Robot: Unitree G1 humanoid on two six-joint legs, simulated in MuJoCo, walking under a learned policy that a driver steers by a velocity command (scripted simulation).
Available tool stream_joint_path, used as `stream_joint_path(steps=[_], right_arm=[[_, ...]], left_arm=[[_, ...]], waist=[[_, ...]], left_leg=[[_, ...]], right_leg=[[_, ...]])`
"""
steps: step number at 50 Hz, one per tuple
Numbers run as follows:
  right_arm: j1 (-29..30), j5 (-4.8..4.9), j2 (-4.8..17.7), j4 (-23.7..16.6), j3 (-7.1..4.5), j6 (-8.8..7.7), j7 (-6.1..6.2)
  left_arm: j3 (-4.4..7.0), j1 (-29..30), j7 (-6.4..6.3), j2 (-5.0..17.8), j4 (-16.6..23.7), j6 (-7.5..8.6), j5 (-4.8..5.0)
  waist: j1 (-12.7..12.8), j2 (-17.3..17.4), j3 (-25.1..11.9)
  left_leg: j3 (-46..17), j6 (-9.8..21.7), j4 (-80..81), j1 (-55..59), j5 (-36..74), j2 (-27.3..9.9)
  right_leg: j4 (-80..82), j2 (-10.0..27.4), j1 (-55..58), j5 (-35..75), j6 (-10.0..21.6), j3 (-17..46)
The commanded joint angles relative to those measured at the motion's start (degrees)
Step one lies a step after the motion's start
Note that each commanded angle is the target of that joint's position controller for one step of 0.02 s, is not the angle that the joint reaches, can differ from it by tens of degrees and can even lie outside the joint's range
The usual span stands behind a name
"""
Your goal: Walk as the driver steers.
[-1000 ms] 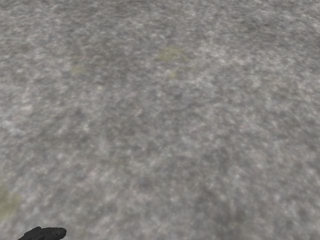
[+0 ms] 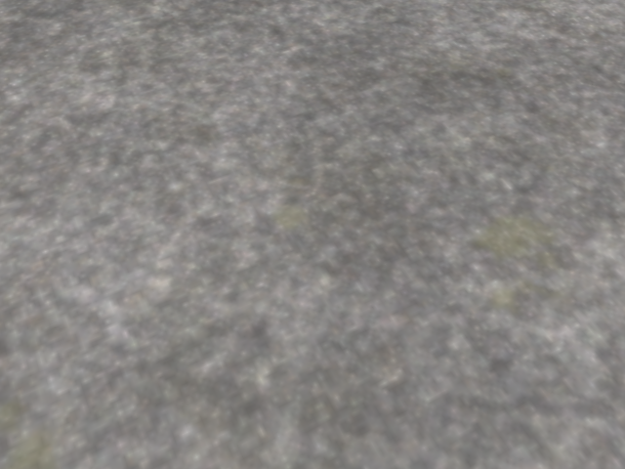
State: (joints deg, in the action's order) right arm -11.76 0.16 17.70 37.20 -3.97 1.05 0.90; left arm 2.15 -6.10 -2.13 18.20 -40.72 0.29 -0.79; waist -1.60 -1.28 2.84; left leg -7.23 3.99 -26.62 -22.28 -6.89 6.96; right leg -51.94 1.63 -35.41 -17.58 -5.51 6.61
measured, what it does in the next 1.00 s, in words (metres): steps on the spot, turning left: right foot, then left foot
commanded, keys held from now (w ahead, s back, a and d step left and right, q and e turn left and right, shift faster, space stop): q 0.72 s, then no key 0.08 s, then e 0.02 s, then w+e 0.18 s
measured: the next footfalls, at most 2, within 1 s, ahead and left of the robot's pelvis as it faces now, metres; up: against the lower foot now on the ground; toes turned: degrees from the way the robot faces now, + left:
right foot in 0.16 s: +0.12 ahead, -0.15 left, +0.00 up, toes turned +11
left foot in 0.56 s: +0.04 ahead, +0.11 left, +0.00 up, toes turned +21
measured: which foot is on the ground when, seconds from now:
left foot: down 0.00-0.16, up 0.18-0.54, down 0.56-1.00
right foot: up 0.00-0.14, down 0.16-0.56, up 0.58-1.00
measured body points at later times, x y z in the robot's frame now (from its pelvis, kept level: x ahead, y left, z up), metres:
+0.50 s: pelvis +0.04 -0.02 +0.00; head +0.08 -0.01 +0.45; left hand +0.09 +0.29 -0.10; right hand +0.28 -0.24 -0.09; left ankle +0.00 +0.10 -0.71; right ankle +0.09 -0.16 -0.74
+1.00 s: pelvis +0.06 +0.01 +0.00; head +0.06 +0.01 +0.45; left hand +0.04 +0.31 -0.10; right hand +0.31 -0.15 -0.09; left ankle +0.00 +0.10 -0.74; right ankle +0.10 -0.10 -0.72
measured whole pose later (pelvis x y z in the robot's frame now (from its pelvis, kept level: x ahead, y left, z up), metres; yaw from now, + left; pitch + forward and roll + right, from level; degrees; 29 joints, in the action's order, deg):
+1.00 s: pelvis +0.06 +0.01 +0.00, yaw +27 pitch +1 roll +0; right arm -10.6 0.1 15.1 39.1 -1.8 0.5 0.4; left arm 3.4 -12.5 0.4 16.5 -42.9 0.7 1.3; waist -0.2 0.1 -1.0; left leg -4.4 3.0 -28.1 -13.4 -15.7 3.7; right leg -36.4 0.8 -17.1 -20.6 0.0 -1.2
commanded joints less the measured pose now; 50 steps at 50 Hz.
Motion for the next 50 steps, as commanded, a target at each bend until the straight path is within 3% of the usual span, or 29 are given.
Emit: stream_joint_path(steps=[1,5,6,7,8,9,10,11,12,13,15,19,24,26,27,28,29,30,31,32,33,34,37,41,42,44,47,50], right_arm=[[2.8,0.12,9.3,-4.7,-2.62,0.2,0.98],[1.9,0.44,8.8,-4.6,-2.59,0.91,0.84],[2.7,0.87,8.3,-4.8,-2.43,1.13,0.9],[2.4,1.25,7.2,-4.8,-2.11,1.34,1.01],[-0.8,0.65,4.1,-4.8,-1.27,1.43,0.94],[-1.1,1.0,5.1,-6.6,-1.69,0.91,0.86],[-1.9,-0.17,10.0,-5.5,-3.05,0.33,0.71],[-2.1,0.55,11.5,-4.1,-3.91,0.63,0.61],[-3.0,0.8,10.3,-2.7,-3.95,1.49,0.94],[-2.9,0.66,9.2,-2.6,-3.74,2.2,1.13],[-1.2,1.17,6.0,-3.5,-2.82,2.74,0.86],[3.8,1.16,3.9,-6.3,-1.82,2.4,0.09],[3.4,1.02,5.0,-7.0,-2.18,2.69,-1.31],[0.6,1.02,4.9,-6.1,-2.6,2.82,-1.82],[-1.6,0.92,5.5,-5.2,-3.1,2.77,-1.67],[-3.9,0.93,8.5,-4.9,-4.15,2.61,-1.09],[-4.6,0.56,15.8,-6.4,-5.46,2.35,-0.05],[-5.7,-1.76,14.3,-6.8,-4.86,0.95,-0.73],[-3.6,-1.82,12.6,-6.2,-4.21,-0.15,-0.91],[-0.3,-0.73,10.8,-5.9,-3.77,-0.64,-0.61],[1.8,0.24,9.1,-6.1,-3.15,-0.59,-0.28],[3.4,0.62,8.8,-6.2,-2.78,-0.38,0.09],[3.5,-0.02,7.7,-6.0,-2.16,-0.12,0.84],[3.3,-0.39,7.0,-4.8,-1.66,0.03,1.13],[2.8,-0.52,6.2,-4.3,-1.3,-0.01,1.02],[1.1,-0.62,6.3,-2.7,-0.96,-0.28,0.35],[-0.2,-0.55,8.8,-1.0,-1.29,-0.84,-0.31],[1.5,0.48,8.4,0.0,-0.97,-1.7,-0.48]], left_arm=[[1.35,-2.3,0.01,4.3,3.0,0.17,0.33],[1.84,-1.9,0.78,4.8,3.7,1.55,0.77],[2.1,-3.7,1.02,4.7,3.1,1.91,0.83],[2.63,-5.5,1.07,5.8,2.6,2.18,0.61],[3.52,-5.9,0.73,9.8,3.2,1.93,-0.35],[4.42,-5.3,0.79,12.9,2.7,1.11,-2.17],[3.92,-4.5,0.7,9.9,3.8,1.2,-1.9],[3.16,-2.7,0.37,7.0,4.5,1.16,-1.4],[2.86,-0.7,0.22,5.7,4.9,0.95,-0.7],[2.69,0.1,0.03,5.1,5.0,0.78,0.11],[2.67,-0.4,-0.29,5.1,4.7,0.14,0.02],[3.82,-2.8,-0.62,7.1,3.8,-0.91,-0.07],[5.03,-2.1,0.43,9.7,3.2,-0.93,1.27],[5.18,-0.9,0.54,9.8,2.8,-0.81,2.34],[4.9,-2.1,0.61,8.5,2.1,-0.63,2.66],[4.31,-5.1,0.97,6.0,1.0,-0.43,1.69],[2.68,-5.1,1.44,1.9,3.7,-0.36,-1.96],[3.5,1.5,0.74,4.6,5.5,-0.04,-0.76],[4.13,3.1,0.38,6.4,5.5,-0.24,0.64],[4.43,2.2,0.01,6.6,4.9,-0.45,0.81],[4.66,1.5,-0.45,6.7,3.9,-0.65,0.32],[4.81,0.4,-0.57,6.7,3.8,-0.76,-0.01],[4.52,-1.7,-0.05,5.2,3.1,-0.56,0.61],[3.45,-0.6,0.51,3.3,3.1,-0.7,0.7],[3.14,-1.2,0.89,3.0,2.8,-0.67,0.8],[2.7,-0.6,1.72,2.9,3.0,-0.3,1.22],[2.69,0.3,2.45,4.5,3.6,0.86,2.28],[2.09,-4.8,2.97,2.8,1.4,2.58,2.28]], waist=[[1.8,8.3,-10.2],[1.4,10.4,-9.7],[2.8,10.3,-9.7],[3.5,9.3,-9.5],[1.5,-0.6,-11.4],[-0.1,-16.3,-7.6],[1.0,-12.8,-8.2],[0.8,-8.1,-7.7],[0.0,-5.6,-6.7],[0.3,-5.6,-5.8],[1.0,-6.8,-4.7],[3.9,-9.7,-6.8],[3.9,-10.8,-7.4],[1.7,-9.8,-7.2],[0.8,-8.0,-7.6],[0.7,0.2,-8.3],[2.7,20.0,-8.6],[-2.8,16.1,-11.7],[-1.8,11.1,-9.0],[0.0,9.4,-7.1],[0.7,8.1,-6.7],[1.7,8.6,-6.6],[2.4,9.0,-8.6],[1.1,9.3,-8.6],[0.6,9.4,-9.3],[-1.2,11.3,-7.0],[-2.1,10.6,-1.7],[1.2,7.5,-0.8]], left_leg=[[-15.1,8.8,6.9,3.7,1.7,-12.8],[-20.3,7.9,2.9,7.9,6.3,-13.0],[-20.7,6.7,1.1,8.0,7.4,-12.0],[-19.7,4.4,-1.6,6.1,4.0,-9.9],[-13.3,1.0,-12.0,0.5,-13.1,-5.0],[-2.0,-2.5,-21.7,-11.9,-29.2,3.4],[-2.3,-5.1,-34.5,-13.4,-29.5,-0.9],[-2.1,-6.1,-39.3,-13.2,-25.7,-2.0],[-1.1,-7.4,-41.7,-13.3,-22.7,-2.8],[-0.5,-8.3,-43.8,-14.5,-20.0,-3.3],[2.7,-9.4,-41.3,-13.6,-16.8,-3.9],[5.6,-10.1,-28.8,-10.7,-16.0,-7.0],[9.5,-7.4,-14.7,-0.9,-14.1,-7.5],[11.2,-4.8,-4.4,4.9,-7.4,-6.6],[11.0,-2.9,1.2,10.6,-2.6,-5.4],[3.7,-0.2,5.1,19.5,8.6,-9.3],[-18.3,8.2,3.7,27.8,31.9,-25.4],[-22.9,16.8,5.8,21.8,27.8,-29.3],[-17.9,15.0,6.8,19.9,21.9,-25.8],[-14.2,11.6,6.9,18.2,17.1,-22.4],[-12.6,9.5,6.7,17.6,14.9,-20.5],[-11.4,9.0,6.8,15.6,16.5,-19.2],[-10.0,9.2,6.8,15.4,16.5,-17.5],[-9.9,8.9,6.2,15.4,11.7,-17.3],[-9.8,9.0,7.3,14.5,3.7,-17.1],[-11.6,9.1,10.8,11.2,-15.4,-16.9],[-15.5,9.4,13.0,9.5,-26.5,-19.3],[-13.0,8.0,11.0,5.8,-27.9,-18.4]], right_leg=[[5.1,-1.9,7.9,2.7,-0.1,-0.7],[16.3,-3.3,12.4,0.6,1.5,-0.4],[23.1,-3.2,16.1,4.1,2.4,-0.9],[30.0,-0.7,21.4,10.4,3.8,-0.5],[31.7,11.4,28.6,17.5,8.2,8.8],[33.9,20.8,29.1,29.1,18.2,22.1],[33.6,23.5,28.3,31.0,21.8,23.7],[32.3,20.1,27.5,30.3,19.8,17.2],[31.3,16.2,27.3,28.2,17.1,11.6],[31.1,14.8,27.5,27.9,16.1,8.6],[32.2,12.0,26.9,28.3,15.8,2.7],[32.2,13.8,31.9,28.5,17.3,-0.4],[31.1,16.2,30.0,27.1,16.9,-3.0],[27.8,15.9,28.2,24.5,14.6,-4.8],[24.1,14.4,25.2,20.7,11.9,-6.9],[15.0,11.0,17.4,11.2,7.1,-11.7],[-3.9,2.6,-0.3,-20.3,0.9,-15.5],[-13.5,-0.4,-3.2,-22.7,0.6,-5.7],[-16.7,0.8,-3.8,-18.2,1.3,-3.7],[-15.6,1.4,-4.1,-12.9,1.9,-3.0],[-14.4,1.8,-3.8,-9.6,1.8,-2.6],[-14.6,1.1,-1.9,-6.7,1.3,-2.7],[-11.8,-0.6,1.1,-2.4,0.4,-3.4],[0.2,0.2,5.7,-1.3,0.1,-3.7],[3.2,0.8,8.2,-0.9,0.4,-4.2],[7.7,0.4,11.6,-1.8,1.3,-6.5],[12.0,-0.2,11.5,-5.5,4.5,-7.5],[22.4,-1.4,20.2,-0.9,8.4,-9.3]])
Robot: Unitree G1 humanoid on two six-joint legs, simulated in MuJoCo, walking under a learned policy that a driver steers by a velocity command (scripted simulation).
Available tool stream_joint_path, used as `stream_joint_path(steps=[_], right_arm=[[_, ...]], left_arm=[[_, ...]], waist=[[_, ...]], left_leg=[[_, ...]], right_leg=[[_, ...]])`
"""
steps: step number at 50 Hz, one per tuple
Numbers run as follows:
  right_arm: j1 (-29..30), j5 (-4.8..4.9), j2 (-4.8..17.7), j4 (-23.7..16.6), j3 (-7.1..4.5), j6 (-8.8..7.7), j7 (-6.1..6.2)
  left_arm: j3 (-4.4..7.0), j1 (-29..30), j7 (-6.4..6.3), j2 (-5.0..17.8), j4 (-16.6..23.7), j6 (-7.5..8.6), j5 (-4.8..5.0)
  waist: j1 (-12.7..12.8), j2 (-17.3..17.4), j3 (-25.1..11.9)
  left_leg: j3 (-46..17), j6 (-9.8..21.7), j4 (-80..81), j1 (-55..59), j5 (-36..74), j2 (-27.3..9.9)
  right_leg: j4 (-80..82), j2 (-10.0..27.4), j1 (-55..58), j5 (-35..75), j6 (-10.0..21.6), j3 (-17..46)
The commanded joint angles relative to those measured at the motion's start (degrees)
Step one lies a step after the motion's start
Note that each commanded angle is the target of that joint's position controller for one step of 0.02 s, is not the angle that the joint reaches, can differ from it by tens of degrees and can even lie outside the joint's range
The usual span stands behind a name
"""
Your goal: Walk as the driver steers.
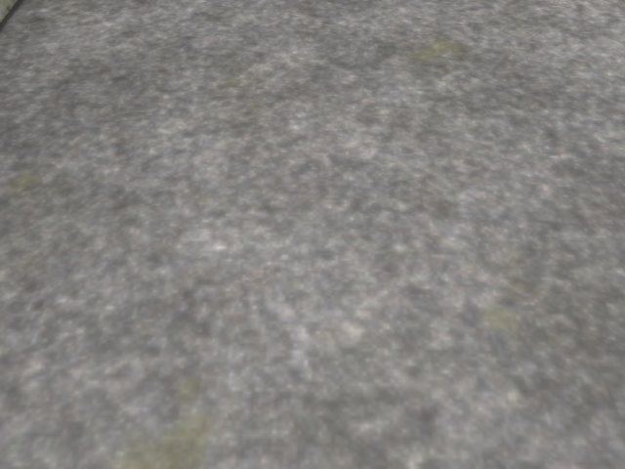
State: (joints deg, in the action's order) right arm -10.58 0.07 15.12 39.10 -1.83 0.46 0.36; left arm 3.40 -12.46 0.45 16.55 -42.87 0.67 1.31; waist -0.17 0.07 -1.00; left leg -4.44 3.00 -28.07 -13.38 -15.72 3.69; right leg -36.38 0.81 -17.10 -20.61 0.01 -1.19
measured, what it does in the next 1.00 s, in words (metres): walks ahead, turning right: right foot, then left foot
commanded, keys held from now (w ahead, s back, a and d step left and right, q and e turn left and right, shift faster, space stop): w+e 0.96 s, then w+q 0.04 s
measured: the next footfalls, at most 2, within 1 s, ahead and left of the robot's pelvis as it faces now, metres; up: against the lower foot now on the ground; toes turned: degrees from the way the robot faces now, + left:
right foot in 0.04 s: +0.02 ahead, -0.11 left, +0.00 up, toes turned -2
left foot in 0.46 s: +0.35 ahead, +0.08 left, +0.00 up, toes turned -18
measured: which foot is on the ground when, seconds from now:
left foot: down 0.00-0.04, up 0.06-0.44, down 0.46-0.94, up 0.96-1.00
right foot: up 0.00-0.02, down 0.04-0.46, up 0.48-0.92, down 0.94-1.00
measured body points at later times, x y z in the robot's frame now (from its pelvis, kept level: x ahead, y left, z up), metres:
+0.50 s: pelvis +0.20 +0.00 -0.02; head +0.24 -0.01 +0.43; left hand +0.27 +0.29 -0.13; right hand +0.38 -0.30 -0.08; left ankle +0.32 +0.09 -0.74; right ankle +0.00 -0.11 -0.71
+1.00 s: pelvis +0.44 -0.14 -0.03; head +0.47 -0.18 +0.42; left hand +0.76 -0.05 -0.09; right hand +0.31 -0.41 -0.15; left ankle +0.35 +0.09 -0.68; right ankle +0.49 -0.27 -0.74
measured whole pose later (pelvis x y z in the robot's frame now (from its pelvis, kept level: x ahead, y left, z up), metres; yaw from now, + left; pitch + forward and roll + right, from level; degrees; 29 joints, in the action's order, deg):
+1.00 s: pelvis +0.44 -0.14 -0.03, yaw -34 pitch +1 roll +2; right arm -17.1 0.7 18.4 47.9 -3.8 -3.7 -0.3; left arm 3.3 -5.9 2.2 17.9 -31.9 1.2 1.4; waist -3.1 -0.8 4.7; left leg 5.3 -1.9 -53.1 -6.1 -30.1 -4.3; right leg -39.1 -1.0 -30.7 -9.2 5.8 -2.2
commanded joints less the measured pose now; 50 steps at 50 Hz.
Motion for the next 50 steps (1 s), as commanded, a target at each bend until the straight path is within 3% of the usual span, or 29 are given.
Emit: stream_joint_path(steps=[1,2,3,4,5,6,8,10,14,18,21,22,23,24,25,26,27,28,30,33,36,39,43,45,46,47,48,49,50], right_arm=[[1.0,0.49,9.7,-1.8,-2.72,-1.43,0.02],[2.7,0.02,7.2,-2.2,-2.0,-1.95,-0.05],[4.0,-0.67,3.6,-4.1,-1.16,-2.97,-0.36],[7.9,0.29,6.7,-6.5,-2.12,-4.38,-0.2],[9.1,1.38,9.5,-6.5,-3.03,-5.35,-0.22],[8.5,1.66,9.1,-5.8,-3.09,-5.94,-0.62],[8.7,0.33,8.3,-5.0,-3.16,-6.68,-1.23],[9.8,-0.18,6.4,-5.0,-2.88,-7.12,-1.77],[14.3,0.22,3.0,-5.4,-1.75,-7.16,-2.44],[16.1,1.11,5.3,-6.1,-2.28,-7.39,-2.72],[10.3,1.42,8.7,-4.9,-3.75,-7.77,-2.15],[4.4,1.13,10.5,-3.3,-4.79,-7.85,-1.61],[-5.0,0.38,13.1,-2.0,-5.73,-7.9,-1.01],[-12.2,-0.96,17.9,-0.7,-6.57,-7.25,-0.79],[-11.1,-0.54,14.7,-0.1,-5.65,-7.11,-1.35],[-6.9,-0.01,9.9,-0.7,-4.38,-6.86,-1.11],[-4.5,0.1,8.1,-0.6,-3.87,-6.5,-0.84],[-2.7,-0.3,6.7,0.0,-3.44,-6.27,-0.81],[-0.7,-0.92,5.5,0.8,-3.07,-6.54,-0.59],[-0.5,-0.22,7.1,2.4,-3.68,-7.41,-0.6],[-0.1,-0.24,9.0,3.2,-4.12,-7.33,-0.55],[-1.4,0.28,10.6,4.2,-4.31,-6.85,-0.41],[-5.0,1.42,13.2,5.9,-5.0,-5.61,-0.5],[-5.5,1.84,15.2,6.1,-5.54,-4.74,-0.29],[-5.3,2.06,15.8,5.9,-5.66,-4.21,-0.13],[-5.4,1.95,14.5,5.6,-5.09,-3.98,0.11],[-7.8,-0.3,10.1,4.4,-3.42,-4.22,0.16],[-13.0,-1.23,4.2,1.7,-1.06,-5.76,-0.77],[-6.8,1.5,11.1,2.8,-2.5,-6.99,-1.5]], left_arm=[[0.82,-1.4,0.38,4.3,2.2,2.57,0.02],[0.94,-5.3,0.25,5.2,1.0,2.87,-0.01],[1.92,-9.8,-0.1,10.0,0.4,3.21,-0.15],[3.29,-12.8,0.48,13.9,-0.1,3.53,-0.63],[2.63,-12.4,0.48,11.5,0.5,4.09,-1.05],[2.13,-11.2,0.26,9.8,0.9,4.44,-1.08],[1.81,-10.7,-0.33,8.7,1.5,4.17,-0.38],[1.49,-11.6,-1.13,7.5,1.8,3.33,-0.24],[2.02,-12.6,-2.22,8.6,2.1,2.07,-0.21],[2.75,-14.0,-2.37,10.2,2.0,1.55,0.63],[3.04,-11.8,-2.31,10.3,2.7,1.38,0.67],[2.65,-11.0,-2.17,9.1,3.2,1.36,0.28],[1.63,-10.0,-1.92,6.2,4.7,1.34,-0.65],[-0.18,-15.5,-2.08,-0.4,6.7,1.82,-0.46],[0.22,-18.3,-2.09,3.3,6.6,2.25,1.58],[1.48,-13.8,-1.93,7.9,6.0,2.15,2.14],[1.62,-9.4,-1.8,8.6,6.4,1.98,1.34],[1.65,-7.0,-1.63,7.7,6.8,1.99,0.49],[1.69,-6.2,-0.89,6.1,7.3,1.3,0.56],[0.86,-3.4,-0.44,3.5,9.2,0.41,0.27],[0.39,-0.3,0.3,3.3,10.4,0.72,-0.09],[-0.14,5.5,1.49,2.8,11.9,1.43,-0.07],[0.12,10.8,2.67,3.8,14.7,1.39,0.13],[1.24,8.6,2.75,5.9,15.1,1.07,-0.26],[2.42,3.0,2.58,7.9,14.0,0.78,-0.35],[4.31,-7.0,1.89,10.9,11.4,0.32,-0.07],[5.88,-14.9,0.61,15.9,9.9,-0.46,0.54],[5.27,-11.1,0.83,19.5,11.7,0.51,0.29],[3.61,-12.3,1.38,12.5,12.0,1.41,-0.19]], waist=[[1.2,5.1,2.5],[2.6,2.5,2.1],[2.5,-8.5,0.5],[4.6,-15.6,4.2],[4.9,-11.0,6.7],[3.8,-9.0,6.9],[3.7,-6.3,6.1],[3.5,-6.3,4.4],[4.7,-7.1,4.5],[4.7,-8.2,4.9],[0.5,-9.7,3.0],[-2.6,-9.1,-0.8],[-7.0,-5.8,-9.0],[-5.4,11.3,-19.1],[-3.8,18.8,-18.3],[-4.1,12.5,-8.7],[-3.9,7.6,-3.5],[-2.9,5.3,-0.6],[-0.9,6.8,1.5],[-0.1,4.9,3.8],[-0.5,3.4,4.3],[-2.6,2.3,5.3],[-3.8,2.2,6.5],[-1.4,3.9,3.6],[2.2,4.2,-0.1],[7.4,3.0,-5.2],[9.0,-6.7,-10.8],[2.0,-17.6,-19.0],[7.1,-8.2,-20.2]], left_leg=[[-13.6,7.7,10.2,-5.3,-18.2,-13.5],[-9.9,5.4,3.9,-8.8,-15.1,-10.8],[0.6,0.8,-11.4,-17.3,-11.5,-3.1],[4.0,-1.7,-21.0,-29.6,-16.8,0.4],[0.1,-1.8,-27.8,-34.5,-17.2,-2.4],[-1.1,-1.6,-30.1,-35.9,-12.4,-4.1],[-0.2,-2.2,-28.1,-36.9,-4.2,-5.5],[1.5,-4.0,-22.5,-32.1,1.6,-4.8],[3.5,-6.5,-8.7,-21.5,10.9,-2.1],[2.2,-6.2,-2.0,-13.1,14.3,-1.5],[1.9,-3.7,1.0,-4.5,11.7,-2.0],[2.4,-2.0,2.7,4.1,11.3,-2.2],[-3.7,1.4,1.4,18.8,7.9,-9.2],[-28.5,8.8,5.1,37.8,-6.0,-24.2],[-43.3,11.8,12.6,35.3,-17.4,-28.1],[-34.6,9.9,13.5,27.7,-18.7,-25.9],[-24.7,8.3,13.1,20.7,-10.5,-23.3],[-18.7,7.5,14.2,14.8,-3.3,-20.8],[-10.7,7.1,16.9,8.5,4.0,-18.3],[-4.7,8.8,20.3,5.5,9.9,-19.2],[1.9,8.6,21.0,6.4,15.1,-18.5],[7.9,6.7,20.6,7.4,17.4,-17.3],[11.2,4.8,17.8,14.3,22.7,-19.2],[13.5,3.5,9.8,17.3,41.6,-19.2],[15.0,2.6,0.8,16.8,50.0,-18.3],[16.6,0.9,-12.1,10.9,50.4,-16.4],[16.8,-1.9,-31.6,-4.5,23.3,-13.2],[7.0,-4.1,-48.6,-24.9,-19.2,-2.1],[-1.0,-3.2,-52.3,-29.0,-15.8,-4.6]], right_leg=[[9.5,-1.1,6.7,2.9,4.0,-1.1],[11.9,1.9,11.5,1.6,5.5,4.2],[17.4,11.2,17.7,-4.1,10.3,20.3],[25.3,19.8,19.7,-10.8,18.0,40.0],[26.5,21.0,20.1,-12.6,19.1,42.3],[26.1,18.8,21.0,-11.1,17.4,38.3],[25.8,14.8,23.0,-0.9,14.6,30.6],[26.0,11.0,21.2,9.4,13.0,23.9],[24.9,7.1,12.7,16.2,11.4,17.1],[23.4,8.9,8.6,14.3,10.4,20.6],[18.2,9.8,9.2,21.6,8.2,22.3],[11.0,6.9,7.9,27.4,6.5,20.4],[-3.6,3.3,1.5,22.9,4.5,17.8],[-24.5,-5.2,-16.3,-3.8,0.9,11.4],[-35.1,-3.0,-24.5,-12.7,0.4,11.8],[-38.2,0.4,-27.8,-7.8,0.5,11.1],[-37.4,2.8,-26.8,-3.4,0.5,8.9],[-35.2,4.3,-25.0,-0.5,0.6,8.6],[-32.3,6.4,-21.3,2.2,0.7,8.1],[-27.4,7.1,-23.0,4.5,-0.3,7.1],[-18.9,7.2,-23.3,13.4,-0.9,6.3],[-8.5,5.9,-20.2,21.0,0.1,3.0],[-1.3,4.2,-19.3,18.2,2.8,-0.1],[-0.2,0.4,-13.4,12.2,5.1,-3.3],[0.9,-2.3,-5.7,10.7,6.7,-5.0],[2.9,-4.8,8.8,13.0,8.9,-5.1],[3.1,4.5,26.2,14.4,12.6,9.9],[14.0,18.3,39.2,-1.7,23.2,45.1],[19.8,19.3,38.1,-6.4,21.0,46.4]])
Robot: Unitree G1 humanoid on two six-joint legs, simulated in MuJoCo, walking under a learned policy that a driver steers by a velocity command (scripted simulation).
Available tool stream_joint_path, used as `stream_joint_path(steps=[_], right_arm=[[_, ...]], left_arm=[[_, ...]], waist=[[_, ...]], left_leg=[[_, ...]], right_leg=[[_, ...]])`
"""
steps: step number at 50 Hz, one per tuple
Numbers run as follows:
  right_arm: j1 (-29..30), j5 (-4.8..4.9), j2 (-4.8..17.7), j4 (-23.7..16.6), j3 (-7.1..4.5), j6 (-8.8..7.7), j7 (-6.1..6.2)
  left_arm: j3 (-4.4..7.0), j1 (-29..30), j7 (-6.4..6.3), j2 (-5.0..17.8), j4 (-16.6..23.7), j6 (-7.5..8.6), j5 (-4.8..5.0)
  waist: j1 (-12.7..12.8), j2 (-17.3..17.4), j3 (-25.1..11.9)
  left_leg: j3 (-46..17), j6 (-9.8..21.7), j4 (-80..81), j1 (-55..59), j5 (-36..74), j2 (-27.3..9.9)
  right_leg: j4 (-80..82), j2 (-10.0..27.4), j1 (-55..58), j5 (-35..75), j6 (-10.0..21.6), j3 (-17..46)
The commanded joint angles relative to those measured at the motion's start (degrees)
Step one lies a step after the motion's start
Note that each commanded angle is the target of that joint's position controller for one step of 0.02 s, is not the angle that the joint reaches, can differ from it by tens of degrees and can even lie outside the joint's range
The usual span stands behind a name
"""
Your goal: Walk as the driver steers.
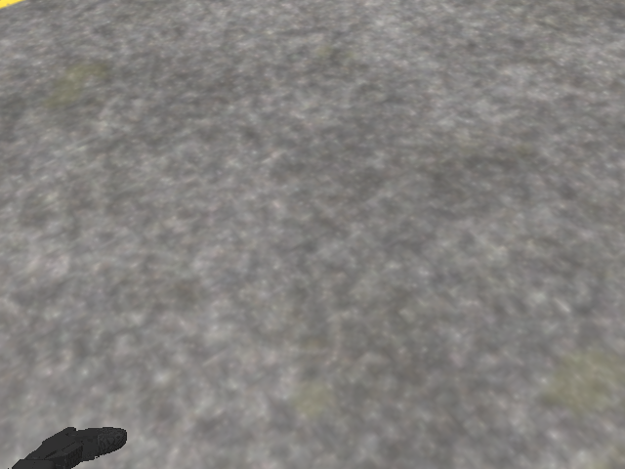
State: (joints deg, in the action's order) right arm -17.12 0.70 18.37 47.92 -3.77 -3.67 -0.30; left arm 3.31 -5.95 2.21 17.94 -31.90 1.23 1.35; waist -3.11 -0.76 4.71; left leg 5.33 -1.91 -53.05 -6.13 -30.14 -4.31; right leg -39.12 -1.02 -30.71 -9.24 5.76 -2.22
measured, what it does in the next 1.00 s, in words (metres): walks ahead, turning left: left foot, then right foot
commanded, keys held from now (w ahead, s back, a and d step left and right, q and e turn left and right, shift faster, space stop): w+q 0.12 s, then q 0.88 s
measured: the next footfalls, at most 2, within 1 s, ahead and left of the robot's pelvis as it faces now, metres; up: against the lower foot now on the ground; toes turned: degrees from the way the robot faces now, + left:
left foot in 0.44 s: +0.39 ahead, +0.13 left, +0.00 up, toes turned +8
right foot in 0.88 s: +0.44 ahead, -0.10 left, +0.00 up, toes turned +29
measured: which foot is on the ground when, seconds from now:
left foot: up 0.00-0.42, down 0.44-0.88, up 0.90-1.00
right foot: down 0.00-0.46, up 0.48-0.86, down 0.88-1.00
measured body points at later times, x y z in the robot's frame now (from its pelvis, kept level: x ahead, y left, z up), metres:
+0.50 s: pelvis +0.25 +0.03 +0.01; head +0.29 +0.04 +0.46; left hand +0.33 +0.33 -0.10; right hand +0.45 -0.21 -0.09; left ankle +0.35 +0.12 -0.71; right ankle +0.13 -0.09 -0.66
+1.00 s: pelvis +0.33 -0.01 +0.03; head +0.37 -0.02 +0.48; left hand +0.32 +0.30 -0.06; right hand +0.61 -0.20 -0.07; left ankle +0.29 +0.10 -0.64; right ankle +0.40 -0.11 -0.71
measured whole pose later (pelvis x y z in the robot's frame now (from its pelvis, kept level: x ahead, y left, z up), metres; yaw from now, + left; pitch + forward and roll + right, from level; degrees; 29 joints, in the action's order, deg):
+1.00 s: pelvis +0.33 -0.01 +0.03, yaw +28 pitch +2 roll +1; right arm -9.2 0.8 19.8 36.5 -5.4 3.1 1.3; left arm 3.5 -11.4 -1.8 15.6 -39.9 0.6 -1.5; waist 0.4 2.5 1.5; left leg -7.8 -2.3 -59.4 -31.0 -25.5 7.0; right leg -28.8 0.5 -17.2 -13.5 0.1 1.5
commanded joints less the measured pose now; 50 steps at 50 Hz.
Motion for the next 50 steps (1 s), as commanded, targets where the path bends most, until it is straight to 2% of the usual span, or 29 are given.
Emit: stream_joint_path(steps=[1,2,3,5,8,10,12,14,17,19,21,22,23,24,25,26,27,28,29,32,36,40,43,44,45,46,47,48,50], right_arm=[[3.6,2.56,8.7,-7.3,-0.76,-3.29,-1.09],[4.7,1.89,7.4,-7.0,-0.27,-3.37,-0.64],[4.8,0.89,7.0,-6.3,-0.37,-3.06,-0.33],[1.2,0.88,6.0,-4.6,-0.33,-1.49,-0.48],[1.8,0.28,3.9,-3.9,-0.01,0.36,0.02],[3.6,0.01,2.9,-4.4,0.2,0.27,0.07],[6.1,-0.17,1.6,-4.9,0.63,-0.2,-0.52],[9.6,-0.32,0.7,-6.3,1.01,-0.52,-1.37],[10.7,-0.19,2.2,-8.3,0.4,-0.47,-2.77],[9.9,-0.59,3.4,-9.4,-0.27,-0.36,-3.63],[3.0,-0.77,5.5,-8.6,-1.62,-0.3,-3.79],[-2.4,-0.92,8.4,-7.7,-2.89,-0.44,-3.0],[-4.4,-1.25,14.1,-8.8,-4.1,-0.2,-1.73],[-3.0,-2.11,14.7,-10.4,-3.68,-0.03,-1.32],[-0.7,-1.44,11.0,-12.1,-3.01,0.58,-1.38],[3.0,-0.66,8.6,-13.0,-2.39,1.07,-1.09],[5.3,0.31,6.7,-13.2,-1.82,1.72,-0.81],[6.9,0.56,5.9,-13.4,-1.57,2.26,-0.36],[7.9,-0.01,6.1,-13.8,-1.62,2.82,-0.13],[8.1,-0.98,7.9,-14.2,-2.54,3.64,0.82],[8.7,-0.34,8.8,-14.8,-3.11,4.82,1.99],[8.8,-0.31,8.5,-15.2,-3.15,5.84,1.92],[10.1,0.5,7.7,-15.7,-2.91,6.55,1.99],[8.6,0.56,5.9,-15.7,-2.41,6.63,2.07],[7.5,0.41,3.4,-17.1,-1.83,6.33,1.9],[7.6,-0.26,7.1,-17.1,-2.98,5.48,1.69],[5.9,-0.2,10.0,-15.7,-4.12,5.35,1.5],[4.7,0.19,9.7,-14.1,-4.4,5.84,1.59],[3.9,0.24,6.8,-13.1,-3.78,7.01,1.89]], left_arm=[[3.0,-16.6,-0.26,9.4,0.1,1.6,-0.83],[2.49,-13.2,-0.32,8.1,-0.1,2.04,-0.84],[1.93,-10.2,-0.4,6.6,-0.1,2.36,-1.42],[1.38,-8.1,-0.59,5.1,-0.5,3.31,-2.18],[1.5,-7.8,-0.9,5.6,-2.9,4.67,-2.34],[1.46,-7.2,-1.62,5.4,-4.0,4.63,-2.71],[1.33,-6.1,-2.29,5.4,-4.5,4.34,-2.8],[1.43,-7.7,-2.89,5.9,-5.9,3.92,-2.62],[2.03,-7.8,-3.6,7.0,-7.4,2.3,-1.82],[2.44,-7.0,-4.25,7.5,-7.6,0.96,-1.02],[2.64,-5.2,-5.1,7.6,-7.0,-0.24,-0.52],[2.34,-6.0,-5.27,6.9,-6.7,-0.38,-0.68],[1.16,-10.2,-4.9,3.8,-5.0,0.19,-3.04],[-0.1,-13.7,-3.76,1.3,-4.3,0.67,-3.19],[0.78,-11.3,-2.86,6.1,-5.5,0.87,-1.65],[0.93,-6.9,-2.81,6.6,-4.2,0.55,-0.67],[1.03,-5.2,-3.38,6.1,-4.4,-0.05,-1.21],[1.34,-4.3,-4.06,6.5,-4.0,-0.81,-1.82],[1.31,-4.7,-4.15,5.8,-4.0,-1.41,-1.77],[0.76,-6.5,-4.63,3.5,-5.0,-1.38,-1.92],[0.74,-4.7,-4.73,3.4,-5.1,-1.21,-1.71],[1.1,-3.3,-4.03,3.7,-4.6,-0.15,-1.29],[1.76,-6.9,-3.27,3.9,-5.7,0.95,-1.1],[2.63,-8.3,-3.42,6.7,-5.8,1.02,-1.78],[3.93,-6.7,-3.76,12.7,-5.2,0.42,-3.39],[3.75,-5.7,-3.62,11.0,-4.5,0.4,-4.95],[2.8,-3.2,-3.92,8.0,-3.3,0.51,-4.45],[2.35,-1.2,-4.19,6.0,-2.9,0.42,-3.42],[1.78,-0.5,-4.63,4.7,-2.7,0.1,-1.91]], waist=[[9.6,-6.2,-16.8],[7.4,-1.3,-12.3],[5.4,-1.1,-9.6],[2.9,-2.6,-9.1],[2.0,-1.3,-5.4],[2.1,-1.6,-3.9],[3.2,-2.2,-3.7],[5.2,-2.1,-3.9],[5.4,-2.8,-4.0],[4.5,-3.5,-4.6],[0.8,-3.4,-7.9],[-1.8,0.2,-11.3],[0.3,12.3,-17.3],[3.0,17.1,-26.5],[-0.1,7.5,-28.0],[0.4,4.6,-21.6],[1.6,-0.2,-15.5],[2.7,0.7,-12.3],[4.0,3.4,-10.6],[4.2,6.7,-11.4],[3.0,7.6,-13.3],[1.8,10.0,-12.1],[4.3,10.3,-11.6],[4.1,6.8,-11.9],[1.2,-9.7,-9.6],[2.3,-15.5,-9.0],[1.6,-10.4,-8.8],[0.9,-7.1,-8.0],[1.6,-6.2,-6.9]], left_leg=[[-9.3,2.7,-25.8,-39.3,3.6,1.0],[-9.1,3.1,-21.4,-37.1,8.3,-2.0],[-9.0,2.9,-17.6,-33.6,11.2,-3.8],[-9.5,2.2,-15.2,-27.9,14.8,-5.1],[-9.1,0.1,-9.9,-28.7,19.0,-4.1],[-9.3,-0.7,-2.4,-28.6,25.2,-2.5],[-7.4,-0.7,7.8,-24.8,34.1,-0.8],[-6.0,-0.4,13.9,-23.3,39.9,0.4],[-5.6,0.9,17.8,-25.7,35.5,1.1],[-4.3,2.6,19.0,-26.2,28.6,2.3],[-2.1,4.9,22.2,-18.3,26.1,5.5],[-4.4,7.2,27.4,-9.2,38.5,6.0],[-20.7,14.0,23.0,7.2,66.7,-6.3],[-44.5,27.0,26.7,19.7,68.3,-17.8],[-40.1,25.0,29.1,17.5,56.9,-15.4],[-34.3,22.1,30.3,11.5,47.3,-12.9],[-30.1,19.2,32.3,3.9,40.1,-10.2],[-28.3,17.6,33.9,-2.7,34.4,-8.4],[-26.9,16.5,35.4,-7.7,31.1,-5.9],[-24.7,16.4,35.2,-10.4,34.8,-3.7],[-26.4,14.8,34.5,-11.1,24.8,-2.5],[-31.1,13.5,33.3,-10.1,19.0,-2.3],[-32.5,11.0,29.3,-10.7,21.2,-0.2],[-30.0,8.2,24.6,-14.6,15.6,2.7],[-18.9,4.4,13.3,-25.4,2.2,11.3],[-14.3,1.6,-1.5,-29.1,-5.4,12.0],[-15.1,0.3,-9.7,-28.9,-2.5,9.6],[-14.2,-0.7,-13.1,-29.0,0.8,9.0],[-12.8,-2.8,-18.0,-31.1,5.2,8.2]], right_leg=[[22.6,20.0,44.7,-12.8,12.7,38.3],[22.1,17.8,36.4,-4.8,10.7,30.7],[22.6,15.8,29.6,3.0,9.5,24.8],[25.9,14.1,23.6,9.2,9.2,18.8],[28.5,13.4,20.3,24.0,8.7,9.8],[28.4,11.3,20.0,31.3,6.7,3.0],[28.3,8.9,19.3,31.4,4.4,-2.6],[27.9,10.0,21.6,31.4,3.8,-3.6],[24.0,13.0,28.5,32.9,3.8,-3.3],[18.7,14.6,32.1,37.7,3.2,-2.9],[6.8,13.2,31.3,43.7,1.1,-4.0],[-4.8,9.2,27.9,37.8,-2.1,-5.8],[-23.6,2.5,12.5,4.9,-6.4,-6.0],[-40.1,-7.5,-3.1,-31.7,-9.2,2.8],[-42.8,-3.0,-4.5,-28.1,-8.2,10.6],[-41.0,-1.1,-6.7,-23.8,-7.7,9.6],[-36.2,1.1,-7.1,-20.8,-7.9,8.6],[-31.1,2.4,-5.0,-18.3,-8.1,8.5],[-27.2,2.1,-1.3,-16.7,-8.5,7.6],[-17.7,0.6,2.4,-15.1,-10.3,6.3],[-9.8,0.2,5.0,-9.5,-11.2,7.4],[-1.8,-0.7,7.1,-9.6,-10.2,7.7],[13.5,-0.9,15.1,-3.0,-7.8,6.3],[18.0,5.3,20.6,-1.0,-5.6,10.6],[21.4,17.7,23.4,5.1,1.7,24.7],[23.2,24.4,20.4,11.4,8.9,32.9],[21.9,23.4,19.8,13.1,9.0,28.8],[20.5,19.5,19.7,13.2,6.3,22.5],[19.0,15.9,21.8,15.7,4.3,15.7]])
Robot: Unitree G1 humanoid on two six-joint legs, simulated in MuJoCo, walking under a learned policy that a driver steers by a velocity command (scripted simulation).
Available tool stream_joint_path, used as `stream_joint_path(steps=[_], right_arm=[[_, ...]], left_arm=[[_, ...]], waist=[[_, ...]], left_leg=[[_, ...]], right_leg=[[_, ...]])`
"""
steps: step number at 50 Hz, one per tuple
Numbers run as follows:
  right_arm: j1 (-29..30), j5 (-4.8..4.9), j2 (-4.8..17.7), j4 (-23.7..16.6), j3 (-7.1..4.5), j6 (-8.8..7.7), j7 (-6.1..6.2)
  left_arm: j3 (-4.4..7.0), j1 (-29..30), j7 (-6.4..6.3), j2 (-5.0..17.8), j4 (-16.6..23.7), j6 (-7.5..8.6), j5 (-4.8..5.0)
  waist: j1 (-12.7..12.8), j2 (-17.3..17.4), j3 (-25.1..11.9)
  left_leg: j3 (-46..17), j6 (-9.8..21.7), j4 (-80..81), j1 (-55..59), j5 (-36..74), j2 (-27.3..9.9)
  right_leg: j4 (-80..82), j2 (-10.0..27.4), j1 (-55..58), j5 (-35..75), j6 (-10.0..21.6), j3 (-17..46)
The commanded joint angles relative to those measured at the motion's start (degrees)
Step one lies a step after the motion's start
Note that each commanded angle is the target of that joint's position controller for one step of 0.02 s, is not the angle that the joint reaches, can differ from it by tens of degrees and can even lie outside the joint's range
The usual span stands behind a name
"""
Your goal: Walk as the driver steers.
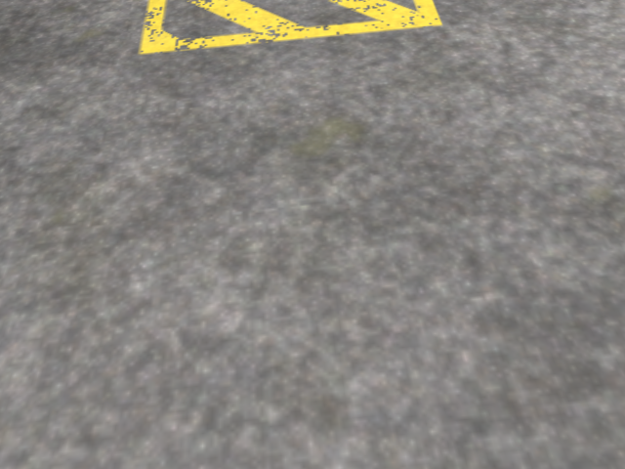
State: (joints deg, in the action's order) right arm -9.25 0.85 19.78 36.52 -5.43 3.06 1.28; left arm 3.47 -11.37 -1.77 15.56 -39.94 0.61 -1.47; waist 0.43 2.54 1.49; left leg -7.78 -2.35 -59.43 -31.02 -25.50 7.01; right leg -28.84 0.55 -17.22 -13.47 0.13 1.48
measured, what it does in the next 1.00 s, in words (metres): steps on the spot, turning left: left foot, then right foot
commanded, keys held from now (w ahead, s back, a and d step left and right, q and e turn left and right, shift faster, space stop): q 0.60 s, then no key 0.20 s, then e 0.20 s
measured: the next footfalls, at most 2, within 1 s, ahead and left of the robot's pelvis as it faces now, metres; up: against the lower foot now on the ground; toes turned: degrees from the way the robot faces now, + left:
left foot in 0.30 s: +0.01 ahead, +0.14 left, +0.00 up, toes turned +13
right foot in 0.76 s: +0.09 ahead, -0.07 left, +0.00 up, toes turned +28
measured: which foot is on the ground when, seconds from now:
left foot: up 0.00-0.28, down 0.30-0.76, up 0.78-1.00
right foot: down 0.00-0.30, up 0.32-0.74, down 0.76-1.00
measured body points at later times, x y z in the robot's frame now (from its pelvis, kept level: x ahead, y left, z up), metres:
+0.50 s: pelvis -0.01 +0.04 +0.00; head +0.02 +0.08 +0.45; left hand +0.05 +0.36 -0.11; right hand +0.22 -0.19 -0.07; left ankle -0.03 +0.13 -0.74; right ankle +0.02 -0.12 -0.66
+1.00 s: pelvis +0.00 +0.01 +0.00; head +0.02 +0.01 +0.45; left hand +0.02 +0.31 -0.10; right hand +0.25 -0.17 -0.11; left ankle -0.08 +0.14 -0.73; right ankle +0.06 -0.09 -0.74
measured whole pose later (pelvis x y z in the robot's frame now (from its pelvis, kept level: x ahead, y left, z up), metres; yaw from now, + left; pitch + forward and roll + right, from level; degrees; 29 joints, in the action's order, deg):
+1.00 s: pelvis +0.00 +0.01 +0.00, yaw +24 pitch +0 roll +0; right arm -8.7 0.2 15.9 40.3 -3.6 1.8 1.6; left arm 2.2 -9.9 -0.1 13.8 -40.2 -0.3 0.7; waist 1.0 1.0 2.4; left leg -5.6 -4.8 -29.7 -12.3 -18.4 0.4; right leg -29.0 -1.8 -15.6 -13.9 0.7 4.4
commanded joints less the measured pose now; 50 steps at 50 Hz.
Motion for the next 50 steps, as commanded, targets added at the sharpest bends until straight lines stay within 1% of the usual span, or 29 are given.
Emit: stream_joint_path(steps=[1,3,6,8,11,13,14,15,16,17,18,19,20,21,24,27,30,34,36,37,38,39,40,41,43,45,46,48,50], right_arm=[[-3.1,0.39,4.1,-2.2,-1.69,0.51,0.17],[0.6,0.89,2.7,-4.0,-1.09,0.45,0.02],[3.0,0.6,1.6,-5.7,-0.39,0.35,-0.58],[3.1,0.43,1.4,-6.2,-0.11,0.4,-1.08],[2.1,0.48,2.5,-6.3,-0.57,0.86,-1.73],[-0.2,0.55,2.4,-5.8,-0.89,1.08,-2.26],[-2.6,0.5,2.5,-4.9,-1.21,1.06,-2.31],[-4.8,0.4,4.4,-4.3,-1.99,0.97,-1.84],[-6.9,0.27,11.3,-5.0,-3.67,0.61,-0.87],[-5.7,-1.78,13.3,-6.3,-3.54,-0.58,-1.09],[-5.9,-2.49,10.5,-5.9,-2.85,-1.77,-1.44],[-3.3,-1.96,8.8,-5.2,-2.19,-2.45,-1.19],[-0.6,-0.83,7.4,-5.3,-1.83,-2.5,-0.79],[1.3,0.07,6.4,-5.5,-1.3,-2.28,-0.41],[1.3,-0.51,6.2,-5.3,-0.98,-1.79,0.39],[0.3,-0.26,7.2,-4.8,-1.34,-1.55,0.79],[0.7,-0.34,8.2,-4.9,-1.71,-1.2,0.62],[1.6,-0.4,7.1,-4.5,-1.04,-0.84,-0.03],[3.0,0.09,6.0,-4.4,-0.43,-0.63,0.03],[2.3,0.19,4.7,-4.0,0.04,-0.7,0.17],[-0.3,-0.84,2.3,-3.8,0.81,-1.01,0.25],[-2.7,-0.79,1.9,-3.8,0.73,-1.44,0.34],[-1.1,-1.53,5.2,-3.6,-0.1,-1.71,0.66],[-0.2,-1.15,6.8,-3.1,-0.84,-1.65,0.79],[-1.2,-1.73,3.3,-1.2,-0.31,-0.99,0.91],[-0.3,-1.7,-0.2,-0.5,0.84,-1.21,0.45],[0.9,-1.41,-0.7,-0.5,0.96,-1.6,0.33],[0.1,-0.43,0.7,0.5,0.29,-2.03,0.45],[-1.1,-0.39,2.4,1.1,-0.29,-2.24,0.59]], left_arm=[[1.57,4.4,-0.82,7.2,5.2,0.4,0.8],[1.89,2.0,-1.16,7.8,4.6,-0.24,0.37],[2.8,0.5,-1.23,9.8,4.1,-0.89,0.49],[3.39,1.6,-0.81,11.1,4.1,-1.06,0.8],[3.83,2.2,-0.06,11.9,3.7,-0.99,1.66],[4.01,3.2,0.14,12.2,3.3,-0.89,2.69],[3.88,3.3,0.14,11.5,2.9,-0.82,3.25],[3.4,0.1,0.36,9.5,1.4,-0.57,2.97],[2.17,-0.3,0.75,5.7,2.9,-0.44,0.04],[1.94,5.0,0.24,5.9,5.9,-0.25,-0.46],[2.71,7.9,-0.13,8.5,6.0,-0.29,0.58],[3.03,8.1,-0.32,9.0,5.7,-0.47,1.34],[3.27,6.9,-0.76,8.8,4.6,-0.66,1.06],[3.48,6.0,-1.04,9.2,4.3,-0.86,0.65],[3.1,4.1,-0.48,7.5,3.7,-0.55,1.05],[2.38,6.0,-0.24,6.0,4.2,-0.38,1.21],[2.24,6.9,0.28,6.1,4.7,-0.11,1.42],[2.29,5.2,1.26,6.6,4.5,0.45,1.92],[2.12,2.9,1.85,5.6,3.9,0.98,1.8],[2.11,2.0,1.91,5.7,3.8,1.24,1.2],[2.46,1.6,1.65,8.8,4.5,1.35,-0.02],[2.67,4.2,1.63,11.5,4.5,1.12,-1.11],[1.84,4.8,1.64,8.2,5.0,1.43,-1.15],[0.96,5.6,1.64,6.2,5.0,1.77,-0.85],[0.37,7.6,1.74,5.3,4.3,2.03,0.65],[0.59,7.8,1.77,6.4,3.8,1.28,1.56],[1.11,6.2,1.71,7.8,3.6,0.67,1.73],[1.98,4.1,1.41,10.1,3.7,-0.37,2.38],[2.25,3.1,1.12,10.5,4.0,-0.71,3.04]], waist=[[-1.4,-9.8,-3.2],[0.8,-11.8,-3.4],[2.4,-13.2,-5.3],[2.4,-13.8,-5.8],[2.1,-14.4,-6.0],[0.3,-13.7,-5.9],[-1.1,-12.6,-6.2],[-1.4,-7.8,-6.8],[-0.3,9.6,-7.6],[-2.5,14.9,-8.1],[-4.7,8.4,-9.0],[-2.8,6.5,-6.6],[-1.4,4.2,-5.7],[-0.6,4.9,-5.2],[0.2,5.1,-7.1],[-0.9,5.2,-6.9],[-1.6,6.3,-6.1],[-1.9,7.2,-6.7],[0.2,6.5,-6.8],[0.8,5.1,-6.6],[-0.7,-2.2,-7.7],[-4.3,-14.3,-5.2],[-2.0,-15.5,-5.2],[-1.5,-12.9,-4.3],[-2.5,-11.2,-3.5],[-2.0,-11.3,-2.5],[-0.9,-12.0,-2.6],[-0.5,-12.7,-3.9],[-0.5,-12.1,-5.2]], left_leg=[[2.1,-3.0,-10.8,-6.1,1.9,-3.5],[4.4,-4.0,-5.4,-7.1,3.4,-4.7],[5.9,-4.3,3.1,-3.6,2.0,-7.1],[7.9,-3.5,8.8,1.8,1.5,-7.9],[10.4,-1.8,16.6,7.0,2.7,-7.5],[11.7,0.6,25.8,11.7,7.9,-7.0],[12.5,2.5,32.7,16.6,13.5,-5.8],[9.0,4.6,37.8,24.6,21.3,-6.4],[-10.1,10.2,38.1,35.4,42.9,-20.4],[-21.9,22.5,37.9,32.1,50.2,-29.9],[-19.2,23.3,39.5,30.1,43.9,-27.9],[-14.5,19.8,39.5,28.3,39.3,-24.1],[-11.8,16.8,39.2,27.3,35.7,-21.1],[-10.5,15.6,39.2,25.9,36.3,-19.8],[-9.3,15.6,38.9,24.3,37.4,-17.5],[-11.4,15.4,38.4,24.5,32.4,-16.9],[-15.0,15.6,38.1,21.7,26.5,-16.8],[-18.1,15.1,35.9,20.7,28.9,-16.9],[-18.2,13.2,33.7,19.5,28.9,-15.2],[-17.4,10.7,32.7,17.3,24.7,-13.4],[-13.1,7.0,26.6,13.4,14.7,-9.5],[-4.1,3.5,21.1,7.8,-0.7,-1.7],[-2.5,0.5,13.0,8.4,-9.1,-3.3],[-3.0,-0.9,7.7,8.6,-8.8,-4.4],[-1.9,-3.2,8.7,8.5,-4.9,-6.8],[1.5,-4.1,18.1,11.5,-1.6,-7.2],[3.1,-4.1,22.7,12.7,0.3,-6.1],[5.4,-3.3,31.4,15.3,7.1,-4.3],[4.8,-1.2,36.9,20.1,14.0,-4.9]], right_leg=[[9.0,13.1,8.3,21.3,10.1,9.1],[9.0,13.0,12.4,22.3,11.0,6.7],[8.5,15.2,15.6,23.6,12.1,5.4],[8.6,16.1,13.5,24.4,12.3,3.5],[7.6,17.3,12.5,24.3,12.0,2.1],[4.7,17.4,11.4,23.4,10.2,0.7],[1.7,16.3,9.3,20.8,8.0,-1.2],[-4.1,14.0,3.6,13.8,3.8,-4.8],[-21.1,7.3,-12.2,-10.6,-2.3,-10.5],[-33.6,0.4,-22.3,-26.2,-5.0,-4.3],[-39.2,1.4,-22.2,-24.6,-4.7,1.0],[-39.7,2.2,-22.4,-19.6,-4.0,2.1],[-37.7,2.6,-22.3,-15.4,-4.0,2.5],[-36.7,2.4,-21.3,-12.3,-4.5,2.5],[-33.7,0.2,-17.1,-7.4,-5.5,1.7],[-24.0,-0.7,-15.1,-6.4,-5.7,2.3],[-17.3,-1.7,-10.8,-7.4,-5.3,2.9],[-10.1,-1.8,-4.6,-7.8,-4.0,2.1],[0.6,-1.8,1.5,-1.1,-2.5,1.0],[7.0,-0.4,6.3,6.2,-1.3,1.9],[9.0,8.1,11.4,14.7,1.3,9.6],[9.9,15.7,9.5,22.5,9.3,19.0],[11.9,20.2,5.9,20.6,15.7,23.9],[12.1,18.6,5.1,18.1,15.9,22.7],[11.4,13.6,6.0,13.1,11.9,18.0],[9.1,9.1,6.1,16.6,9.4,14.0],[8.0,8.0,7.2,18.6,9.4,13.7],[6.2,7.6,9.5,20.9,9.8,15.3],[5.6,7.5,8.3,19.2,8.6,17.5]])
Keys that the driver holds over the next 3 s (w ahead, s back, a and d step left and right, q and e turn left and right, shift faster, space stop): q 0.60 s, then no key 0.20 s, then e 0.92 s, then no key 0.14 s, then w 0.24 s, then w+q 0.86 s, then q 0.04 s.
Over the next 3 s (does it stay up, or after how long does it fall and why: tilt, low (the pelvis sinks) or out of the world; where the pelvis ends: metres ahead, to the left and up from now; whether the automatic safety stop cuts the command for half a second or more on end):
stays up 0.43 0.02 0.01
